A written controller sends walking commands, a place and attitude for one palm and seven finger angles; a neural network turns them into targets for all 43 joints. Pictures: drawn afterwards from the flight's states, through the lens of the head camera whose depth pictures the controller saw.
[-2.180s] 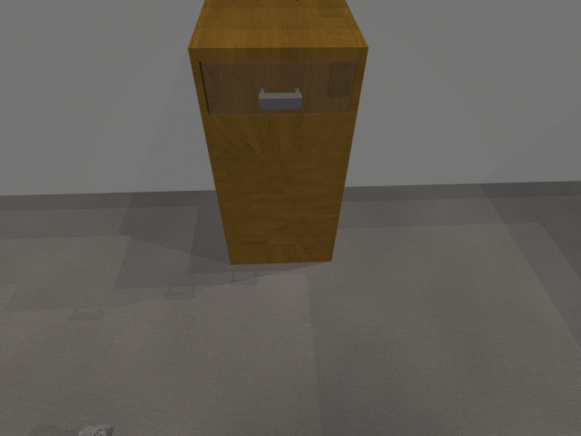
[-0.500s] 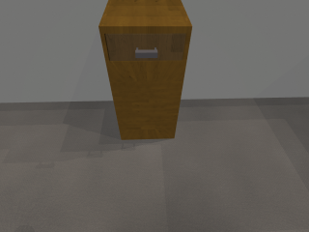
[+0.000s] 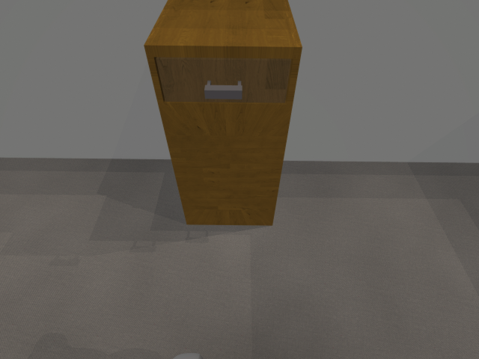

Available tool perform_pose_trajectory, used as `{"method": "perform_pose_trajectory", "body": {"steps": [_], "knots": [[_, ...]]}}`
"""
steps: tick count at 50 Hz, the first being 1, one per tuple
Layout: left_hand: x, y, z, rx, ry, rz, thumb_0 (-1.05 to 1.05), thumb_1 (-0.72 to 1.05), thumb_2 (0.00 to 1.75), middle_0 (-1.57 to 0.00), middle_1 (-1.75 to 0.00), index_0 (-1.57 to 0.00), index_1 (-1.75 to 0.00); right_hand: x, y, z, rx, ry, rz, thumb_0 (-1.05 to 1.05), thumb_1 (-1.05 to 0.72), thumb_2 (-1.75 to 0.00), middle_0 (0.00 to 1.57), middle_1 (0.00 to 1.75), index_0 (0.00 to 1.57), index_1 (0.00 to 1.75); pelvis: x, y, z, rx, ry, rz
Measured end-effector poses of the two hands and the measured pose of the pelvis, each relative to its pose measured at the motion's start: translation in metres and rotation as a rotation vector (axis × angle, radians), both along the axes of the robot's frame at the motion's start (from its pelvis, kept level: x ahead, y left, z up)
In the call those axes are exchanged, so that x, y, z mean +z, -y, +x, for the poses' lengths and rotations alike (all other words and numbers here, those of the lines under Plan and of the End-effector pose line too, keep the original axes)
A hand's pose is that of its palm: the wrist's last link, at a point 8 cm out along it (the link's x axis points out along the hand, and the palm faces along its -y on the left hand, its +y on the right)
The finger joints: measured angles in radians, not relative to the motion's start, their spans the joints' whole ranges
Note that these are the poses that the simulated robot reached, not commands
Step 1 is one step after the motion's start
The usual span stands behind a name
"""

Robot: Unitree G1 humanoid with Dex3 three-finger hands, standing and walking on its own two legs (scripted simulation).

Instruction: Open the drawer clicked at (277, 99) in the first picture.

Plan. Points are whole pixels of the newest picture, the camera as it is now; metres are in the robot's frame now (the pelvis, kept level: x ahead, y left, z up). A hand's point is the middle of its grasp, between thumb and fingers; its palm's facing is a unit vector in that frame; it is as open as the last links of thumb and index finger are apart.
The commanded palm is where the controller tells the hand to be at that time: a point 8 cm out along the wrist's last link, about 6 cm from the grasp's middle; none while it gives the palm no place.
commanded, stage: take the last steps up to it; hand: left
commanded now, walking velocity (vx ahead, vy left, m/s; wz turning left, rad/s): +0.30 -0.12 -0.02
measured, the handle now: (223, 87) +0.81 +0.11 +0.02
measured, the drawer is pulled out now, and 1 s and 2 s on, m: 0.00 0.00 0.00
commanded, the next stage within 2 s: come to a stop and stand still in 0.62 s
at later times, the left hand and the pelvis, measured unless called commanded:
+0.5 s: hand (163, 344) +0.18 +0.17 -0.18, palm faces +0.07 -0.99 -0.13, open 7.4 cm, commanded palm none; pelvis +0.18 +0.00 +0.00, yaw -2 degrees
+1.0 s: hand (211, 253) +0.38 +0.10 -0.16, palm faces +0.05 -0.97 -0.23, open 7.2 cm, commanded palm none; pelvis +0.30 -0.08 +0.00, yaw +0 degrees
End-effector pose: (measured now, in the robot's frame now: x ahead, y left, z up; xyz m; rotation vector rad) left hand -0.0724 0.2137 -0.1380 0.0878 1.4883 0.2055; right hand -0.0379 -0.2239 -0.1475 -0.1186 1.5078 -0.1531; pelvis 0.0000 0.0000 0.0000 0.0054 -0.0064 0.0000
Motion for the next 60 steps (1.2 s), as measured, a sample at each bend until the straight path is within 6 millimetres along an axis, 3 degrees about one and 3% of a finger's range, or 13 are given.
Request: {"method": "perform_pose_trajectory", "body": {"steps": [5,9,13,16,20,27,33,38,41,44,47,55,60], "knots": [[0.007,0.03,-0.016,0.026,-0.136,-0.054,0.01,0.9,0.9,-0.2,-0.3,-0.2,-0.3,0.003,0.005,0.081,0.01,0.127,-0.005,0.01,-0.91,-0.89,0.2,0.3,0.2,0.3,0.002,0.003,0.03,-0.004,-0.013,-0.003],[0.007,0.043,-0.012,0.055,-0.211,-0.091,0.01,0.9,0.9,-0.2,-0.3,-0.2,-0.3,0.006,0.003,0.157,0.047,0.236,-0.014,0.0,-0.92,-0.89,0.2,0.3,0.2,0.3,-0.002,0.001,0.059,-0.008,-0.016,-0.013],[-0.003,0.043,0.009,0.075,-0.251,-0.116,0.01,0.9,0.9,-0.2,-0.3,-0.21,-0.3,0.006,-0.01,0.231,0.089,0.344,-0.021,0.0,-0.92,-0.89,0.19,0.3,0.19,0.3,-0.012,-0.004,0.094,-0.009,-0.007,-0.016],[-0.018,0.032,0.043,0.055,-0.247,-0.128,0.01,0.9,0.9,-0.2,-0.3,-0.21,-0.3,0.004,-0.017,0.263,0.075,0.419,-0.038,0.0,-0.92,-0.89,0.2,0.3,0.2,0.3,-0.022,-0.01,0.118,-0.035,0.004,-0.017],[-0.023,0.009,0.127,0.005,-0.105,-0.092,0.01,0.9,0.9,-0.2,-0.3,-0.2,-0.3,0.012,-0.016,0.262,0.031,0.384,-0.053,-0.01,-0.92,-0.89,0.2,0.3,0.2,0.3,-0.011,-0.008,0.144,-0.04,0.015,-0.006],[-0.006,-0.009,0.283,-0.061,0.203,-0.021,0.01,0.92,0.9,-0.19,-0.3,-0.2,-0.3,0.027,0.022,0.249,0.0,0.255,-0.108,-0.03,-0.96,-0.89,0.2,0.3,0.2,0.3,0.006,0.004,0.189,-0.026,0.005,-0.011],[0.007,0.004,0.376,-0.142,0.273,0.023,0.01,0.92,0.9,-0.19,-0.3,-0.2,-0.3,0.017,0.041,0.233,-0.07,0.122,-0.067,-0.01,-0.93,-0.89,0.2,0.3,0.2,0.3,0.006,0.032,0.23,-0.026,0.001,0.0],[0.003,0.035,0.432,-0.181,0.314,0.058,0.01,0.91,0.9,-0.19,-0.3,-0.2,-0.3,-0.007,0.063,0.232,-0.107,-0.003,-0.015,0.0,-0.91,-0.89,0.2,0.3,0.2,0.3,-0.011,0.065,0.27,-0.022,0.0,0.005],[0.004,0.055,0.443,-0.163,0.31,0.054,0.01,0.91,0.9,-0.19,-0.3,-0.2,-0.3,-0.009,0.074,0.25,-0.086,-0.042,-0.008,0.0,-0.91,-0.89,0.2,0.3,0.2,0.3,-0.009,0.075,0.286,-0.01,0.003,-0.008],[0.005,0.07,0.444,-0.137,0.275,0.046,0.0,0.91,0.9,-0.2,-0.3,-0.2,-0.3,-0.006,0.081,0.282,-0.069,-0.018,-0.012,0.0,-0.91,-0.89,0.2,0.3,0.2,0.3,-0.003,0.08,0.297,-0.005,-0.002,-0.004],[0.006,0.069,0.446,-0.105,0.261,0.06,0.0,0.94,0.9,-0.2,-0.3,-0.21,-0.3,-0.004,0.084,0.319,-0.037,0.028,-0.013,0.0,-0.91,-0.89,0.2,0.3,0.2,0.3,-0.001,0.081,0.303,0.002,-0.008,-0.001],[-0.003,0.041,0.426,-0.05,0.216,0.06,0.0,0.92,0.9,-0.2,-0.3,-0.21,-0.3,0.008,0.075,0.416,0.065,0.227,-0.049,0.0,-0.91,-0.89,0.19,0.3,0.2,0.3,-0.002,0.063,0.302,0.017,-0.012,-0.011],[-0.022,0.009,0.409,-0.019,0.189,0.041,0.01,0.91,0.9,-0.2,-0.3,-0.21,-0.3,0.02,0.054,0.446,0.12,0.342,-0.096,0.0,-0.91,-0.89,0.19,0.3,0.2,0.3,-0.01,0.039,0.298,0.019,-0.006,-0.024]]}}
